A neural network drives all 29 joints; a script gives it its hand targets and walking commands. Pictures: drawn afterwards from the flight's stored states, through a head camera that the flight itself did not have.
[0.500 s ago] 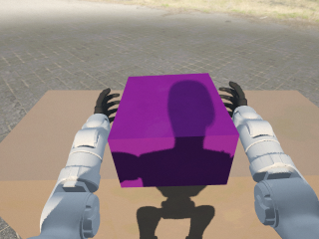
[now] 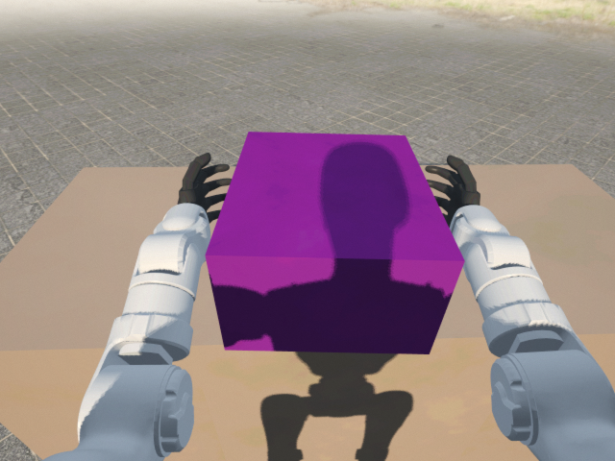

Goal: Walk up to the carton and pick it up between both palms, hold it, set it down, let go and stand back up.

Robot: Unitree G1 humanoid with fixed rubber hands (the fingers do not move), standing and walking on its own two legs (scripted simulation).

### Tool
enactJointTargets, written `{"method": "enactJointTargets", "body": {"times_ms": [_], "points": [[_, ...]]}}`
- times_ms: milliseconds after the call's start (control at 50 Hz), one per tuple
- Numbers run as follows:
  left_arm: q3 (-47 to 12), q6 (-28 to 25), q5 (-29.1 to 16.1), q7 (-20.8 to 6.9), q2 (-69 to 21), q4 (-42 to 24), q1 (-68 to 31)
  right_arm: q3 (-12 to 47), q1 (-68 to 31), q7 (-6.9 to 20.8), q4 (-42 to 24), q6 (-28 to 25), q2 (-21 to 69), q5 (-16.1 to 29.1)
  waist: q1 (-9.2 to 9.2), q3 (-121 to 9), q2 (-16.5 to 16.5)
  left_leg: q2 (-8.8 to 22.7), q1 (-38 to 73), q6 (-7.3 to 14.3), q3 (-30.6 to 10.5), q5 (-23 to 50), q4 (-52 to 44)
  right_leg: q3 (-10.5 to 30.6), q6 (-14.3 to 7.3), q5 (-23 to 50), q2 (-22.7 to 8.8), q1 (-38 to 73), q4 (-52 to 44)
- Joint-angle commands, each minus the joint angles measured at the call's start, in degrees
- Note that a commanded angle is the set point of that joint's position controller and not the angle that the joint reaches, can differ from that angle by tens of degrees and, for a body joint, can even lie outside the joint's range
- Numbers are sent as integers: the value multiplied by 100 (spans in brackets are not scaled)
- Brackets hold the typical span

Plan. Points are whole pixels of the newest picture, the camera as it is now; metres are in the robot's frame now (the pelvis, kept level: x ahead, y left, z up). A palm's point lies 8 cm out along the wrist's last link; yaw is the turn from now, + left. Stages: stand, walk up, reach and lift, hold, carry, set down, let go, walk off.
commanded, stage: hold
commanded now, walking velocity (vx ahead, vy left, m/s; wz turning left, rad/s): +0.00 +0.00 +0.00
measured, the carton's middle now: (327, 228) +0.43 -0.01 +0.14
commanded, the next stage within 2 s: none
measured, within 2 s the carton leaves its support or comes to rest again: neither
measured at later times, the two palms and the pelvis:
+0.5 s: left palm (185, 208) +0.38 +0.18 +0.21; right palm (465, 209) +0.39 -0.18 +0.21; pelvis -0.01 +0.00 +0.00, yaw +0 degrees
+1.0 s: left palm (179, 202) +0.37 +0.18 +0.22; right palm (469, 206) +0.38 -0.18 +0.22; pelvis -0.01 +0.00 +0.00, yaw +0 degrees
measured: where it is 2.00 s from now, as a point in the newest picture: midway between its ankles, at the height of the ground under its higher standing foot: outside the picture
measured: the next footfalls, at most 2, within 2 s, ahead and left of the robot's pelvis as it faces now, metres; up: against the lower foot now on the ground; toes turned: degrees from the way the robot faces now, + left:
none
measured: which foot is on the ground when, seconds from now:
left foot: down 0.00-1.00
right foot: down 0.00-1.00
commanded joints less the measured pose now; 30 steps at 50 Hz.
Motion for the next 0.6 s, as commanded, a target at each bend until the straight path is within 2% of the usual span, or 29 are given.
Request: {"method": "enactJointTargets", "body": {"times_ms": [0, 80, 220, 400, 540, 580], "points": [[-1885, -118, -19, -1158, -3614, -2319, -4566, 1971, -5302, 918, -2852, -128, 3832, 705, 45, -2701, 69, -354, 2533, 17, -170, 632, -128, 342, 307, 859, 330, 1912, -400], [-1961, -77, -144, -1174, -3671, -2519, -4859, 1934, -5475, 939, -2949, -82, 3912, 706, 9, -2784, 97, -344, 2509, 21, -163, 487, -167, 353, 286, 649, 317, 1814, -421], [-2149, 34, -312, -1124, -3746, -2933, -4843, 2182, -5513, 908, -3435, 33, 4004, 926, 5, -3222, 135, -354, 2573, 16, -174, 783, -56, 388, 283, 1015, 360, 1975, -362], [-1970, 325, -136, -1221, -3641, -2755, -4737, 1995, -5358, 901, -3160, 270, 3805, 824, -79, -2717, 117, -339, 2402, 53, -144, 270, -238, 411, 234, 427, 320, 1863, -481], [-2192, 413, -340, -1155, -3759, -3339, -4827, 2297, -5554, 884, -3796, 345, 3911, 1116, -13, -3311, 174, -346, 2543, 22, -176, 751, -98, 425, 235, 929, 375, 2064, -382], [-2177, 480, -312, -1148, -3742, -3337, -4735, 2319, -5498, 872, -3813, 402, 3859, 1148, -11, -3276, 184, -345, 2541, 19, -182, 762, -89, 429, 234, 933, 384, 2060, -384]]}}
